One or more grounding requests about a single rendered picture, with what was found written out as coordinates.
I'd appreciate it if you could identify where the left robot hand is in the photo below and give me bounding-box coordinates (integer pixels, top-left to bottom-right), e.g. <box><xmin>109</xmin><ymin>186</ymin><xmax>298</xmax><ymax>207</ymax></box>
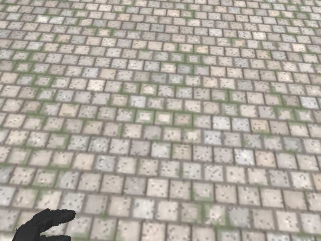
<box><xmin>12</xmin><ymin>208</ymin><xmax>76</xmax><ymax>241</ymax></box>

